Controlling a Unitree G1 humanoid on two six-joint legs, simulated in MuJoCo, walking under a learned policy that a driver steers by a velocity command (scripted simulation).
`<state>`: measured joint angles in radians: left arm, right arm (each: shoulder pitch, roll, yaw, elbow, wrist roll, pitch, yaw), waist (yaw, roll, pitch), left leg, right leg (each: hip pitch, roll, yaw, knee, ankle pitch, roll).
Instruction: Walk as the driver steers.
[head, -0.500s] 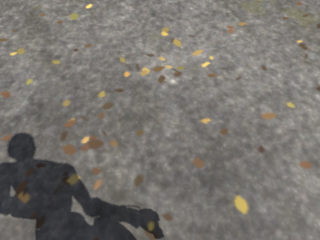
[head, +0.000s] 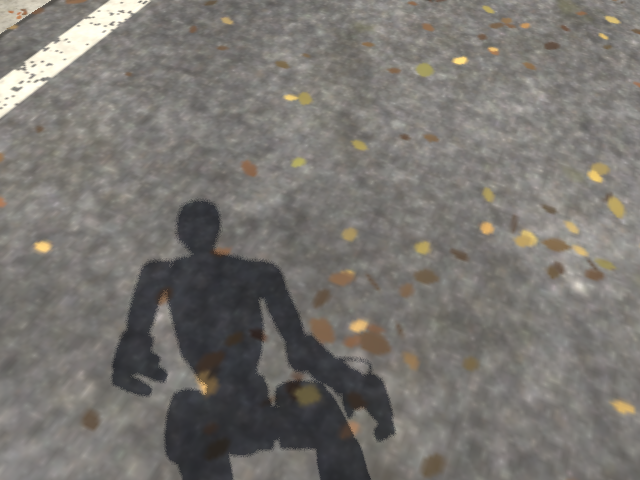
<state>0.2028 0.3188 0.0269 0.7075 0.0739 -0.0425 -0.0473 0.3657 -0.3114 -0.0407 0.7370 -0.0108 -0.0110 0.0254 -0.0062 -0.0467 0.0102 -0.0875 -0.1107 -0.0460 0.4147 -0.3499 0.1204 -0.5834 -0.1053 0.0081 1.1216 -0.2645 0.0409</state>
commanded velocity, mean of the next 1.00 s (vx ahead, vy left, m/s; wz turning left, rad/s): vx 0.97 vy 0.00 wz -0.61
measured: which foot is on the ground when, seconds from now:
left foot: down 0.00-0.28, up 0.30-0.66, down 0.68-1.00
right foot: up 0.00-0.24, down 0.26-0.66, up 0.68-1.00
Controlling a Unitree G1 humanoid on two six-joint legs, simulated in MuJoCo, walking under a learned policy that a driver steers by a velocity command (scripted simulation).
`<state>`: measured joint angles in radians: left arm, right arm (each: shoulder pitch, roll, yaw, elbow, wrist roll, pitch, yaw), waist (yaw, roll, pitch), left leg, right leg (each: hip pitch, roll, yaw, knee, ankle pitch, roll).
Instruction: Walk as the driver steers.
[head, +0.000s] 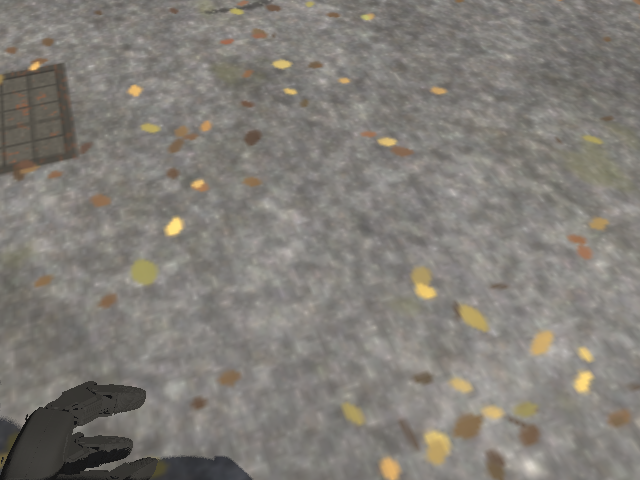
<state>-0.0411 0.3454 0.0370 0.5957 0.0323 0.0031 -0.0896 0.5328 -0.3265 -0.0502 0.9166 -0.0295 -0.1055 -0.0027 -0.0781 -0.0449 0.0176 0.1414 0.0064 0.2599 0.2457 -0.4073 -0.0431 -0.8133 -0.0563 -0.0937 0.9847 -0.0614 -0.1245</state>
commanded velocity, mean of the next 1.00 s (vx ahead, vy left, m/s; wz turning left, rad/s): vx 0.62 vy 0.00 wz -0.61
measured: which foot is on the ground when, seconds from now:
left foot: down 0.00-0.12, up 0.14-0.48, down 0.50-0.92, up 0.94-1.00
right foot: up 0.00-0.10, down 0.12-0.52, up 0.54-0.88, down 0.90-1.00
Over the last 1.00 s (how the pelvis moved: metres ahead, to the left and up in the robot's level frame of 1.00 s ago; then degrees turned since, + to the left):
0.91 -0.07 -0.01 -39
